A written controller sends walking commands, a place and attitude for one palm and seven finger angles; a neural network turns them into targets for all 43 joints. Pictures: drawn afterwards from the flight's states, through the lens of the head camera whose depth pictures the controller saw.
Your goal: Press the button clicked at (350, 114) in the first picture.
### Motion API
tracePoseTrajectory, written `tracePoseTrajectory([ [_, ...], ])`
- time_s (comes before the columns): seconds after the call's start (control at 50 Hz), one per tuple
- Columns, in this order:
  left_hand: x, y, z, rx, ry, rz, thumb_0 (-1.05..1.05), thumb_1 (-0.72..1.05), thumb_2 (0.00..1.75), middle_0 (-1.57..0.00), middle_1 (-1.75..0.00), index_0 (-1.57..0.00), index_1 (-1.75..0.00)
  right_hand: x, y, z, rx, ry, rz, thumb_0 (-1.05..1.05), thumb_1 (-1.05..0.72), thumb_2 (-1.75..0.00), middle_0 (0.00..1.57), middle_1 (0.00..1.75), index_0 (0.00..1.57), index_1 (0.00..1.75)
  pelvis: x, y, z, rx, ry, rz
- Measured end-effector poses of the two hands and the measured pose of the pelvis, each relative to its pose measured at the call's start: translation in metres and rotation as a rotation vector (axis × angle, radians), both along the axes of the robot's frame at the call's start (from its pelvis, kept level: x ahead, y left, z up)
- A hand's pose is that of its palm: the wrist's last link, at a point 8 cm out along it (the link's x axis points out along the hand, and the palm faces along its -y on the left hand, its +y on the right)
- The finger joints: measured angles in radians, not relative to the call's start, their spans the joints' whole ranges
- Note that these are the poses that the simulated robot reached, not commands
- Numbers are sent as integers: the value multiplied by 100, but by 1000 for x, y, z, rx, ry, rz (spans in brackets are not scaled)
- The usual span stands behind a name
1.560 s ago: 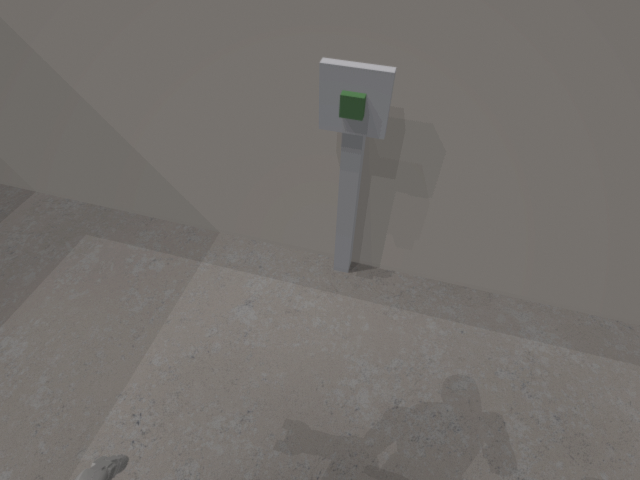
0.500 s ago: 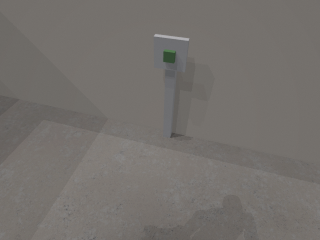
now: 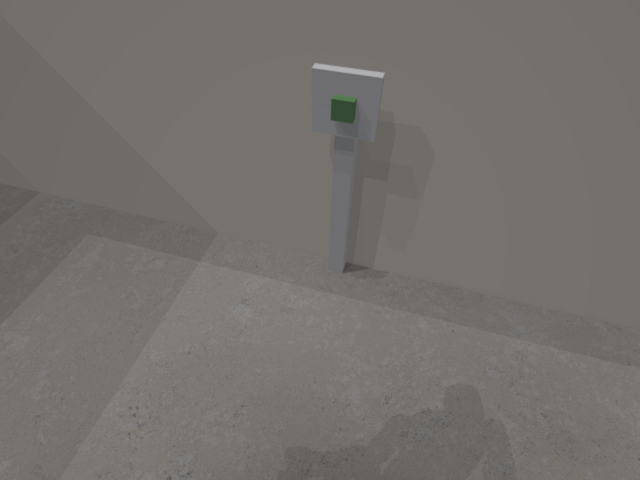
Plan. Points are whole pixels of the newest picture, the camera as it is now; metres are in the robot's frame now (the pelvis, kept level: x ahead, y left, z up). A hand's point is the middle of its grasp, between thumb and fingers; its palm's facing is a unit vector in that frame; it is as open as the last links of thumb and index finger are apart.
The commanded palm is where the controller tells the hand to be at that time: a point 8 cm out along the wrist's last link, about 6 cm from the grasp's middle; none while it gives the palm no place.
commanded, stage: turn to face it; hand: left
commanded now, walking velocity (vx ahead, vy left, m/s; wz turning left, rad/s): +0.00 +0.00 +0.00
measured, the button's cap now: (343, 108) +0.98 +0.00 -0.04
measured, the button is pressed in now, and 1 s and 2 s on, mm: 0 0 0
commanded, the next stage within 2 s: take the last steps up to it in 0.52 s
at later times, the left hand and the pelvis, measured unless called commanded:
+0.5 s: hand out of the picture +0.06 +0.21 -0.17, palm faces -0.09 -0.96 -0.28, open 7.4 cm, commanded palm none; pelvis +0.00 +0.00 -0.01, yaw -5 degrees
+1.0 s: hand out of the picture +0.07 +0.16 -0.19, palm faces -0.14 -0.96 -0.23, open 7.4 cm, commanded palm none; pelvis +0.02 -0.03 -0.02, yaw -11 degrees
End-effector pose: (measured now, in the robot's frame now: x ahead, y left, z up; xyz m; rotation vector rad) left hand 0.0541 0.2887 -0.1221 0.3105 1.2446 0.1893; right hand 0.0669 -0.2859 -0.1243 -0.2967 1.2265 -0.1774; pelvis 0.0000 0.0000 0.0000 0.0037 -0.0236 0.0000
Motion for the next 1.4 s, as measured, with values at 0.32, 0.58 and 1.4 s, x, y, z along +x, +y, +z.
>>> tracePoseTrajectory([
  [0.32, 13, -3, -1, 1, 4, -21, 0, 91, 90, -20, -30, -20, -30, 9, -1, 1, -7, -38, -27, 0, -91, -90, 20, 30, 21, 30, 3, 0, -2, 1, 2, -40],
  [0.58, 6, -45, -22, -84, 39, -76, 0, 91, 90, -20, -30, -20, -30, -54, 31, -24, 82, 34, -153, 0, -91, -90, 20, 30, 21, 30, -7, -2, -11, 6, 1, -102],
  [1.4, 35, -81, -54, -226, 354, 30, 0, 91, 90, -20, -30, -20, -30, 145, 51, -16, 94, -135, -169, 0, -91, -90, 20, 30, 20, 30, 160, 0, -25, -40, 27, -192],
])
